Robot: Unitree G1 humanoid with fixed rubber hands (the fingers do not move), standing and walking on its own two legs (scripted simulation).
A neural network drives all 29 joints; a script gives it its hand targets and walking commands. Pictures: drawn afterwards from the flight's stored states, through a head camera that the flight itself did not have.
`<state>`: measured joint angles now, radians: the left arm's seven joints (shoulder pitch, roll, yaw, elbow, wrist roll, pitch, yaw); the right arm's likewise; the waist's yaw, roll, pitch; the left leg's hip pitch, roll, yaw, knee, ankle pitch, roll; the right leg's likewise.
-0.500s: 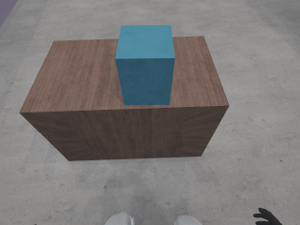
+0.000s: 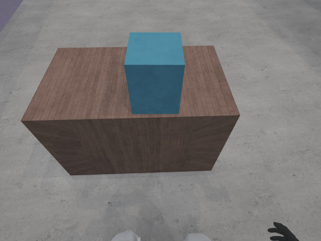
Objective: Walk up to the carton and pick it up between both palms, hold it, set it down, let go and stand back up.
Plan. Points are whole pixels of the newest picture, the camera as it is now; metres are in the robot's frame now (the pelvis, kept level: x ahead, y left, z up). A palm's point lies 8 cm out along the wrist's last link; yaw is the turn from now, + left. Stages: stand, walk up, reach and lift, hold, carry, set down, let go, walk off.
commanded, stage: walk up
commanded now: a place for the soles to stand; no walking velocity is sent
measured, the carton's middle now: (155, 75) +0.72 +0.02 -0.04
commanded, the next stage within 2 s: none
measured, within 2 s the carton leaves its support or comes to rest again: neither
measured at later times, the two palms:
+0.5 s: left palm out of the picture +0.01 +0.37 -0.07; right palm (292, 236) +0.14 -0.31 -0.07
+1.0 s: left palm (0, 208) +0.22 +0.42 -0.06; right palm (264, 196) +0.23 -0.26 -0.04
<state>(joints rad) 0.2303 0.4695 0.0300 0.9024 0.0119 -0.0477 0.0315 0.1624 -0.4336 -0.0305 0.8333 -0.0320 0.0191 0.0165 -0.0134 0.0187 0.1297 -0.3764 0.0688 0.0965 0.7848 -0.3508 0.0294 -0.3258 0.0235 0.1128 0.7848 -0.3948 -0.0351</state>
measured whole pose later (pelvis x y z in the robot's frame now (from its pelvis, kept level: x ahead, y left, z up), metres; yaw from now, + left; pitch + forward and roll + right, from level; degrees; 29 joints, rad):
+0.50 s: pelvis +0.02 +0.02 +0.01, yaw -1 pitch -2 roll -1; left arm 0.41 0.47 0.03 0.90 0.02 -0.09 0.02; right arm 0.16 -0.51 -0.03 0.83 -0.03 0.01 0.05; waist 0.03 0.06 0.10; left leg -0.50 0.07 0.09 0.96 -0.53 0.03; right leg -0.22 0.00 0.13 0.62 -0.39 -0.06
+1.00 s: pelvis +0.17 +0.07 +0.04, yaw -1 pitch -2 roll -3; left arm 0.35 0.49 0.04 0.90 0.01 -0.05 -0.03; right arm 0.26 -0.46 -0.03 0.83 -0.03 -0.03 0.06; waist -0.06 0.03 0.09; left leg -0.09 0.05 0.10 0.41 -0.29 0.06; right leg -0.49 -0.04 0.10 0.77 -0.24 0.01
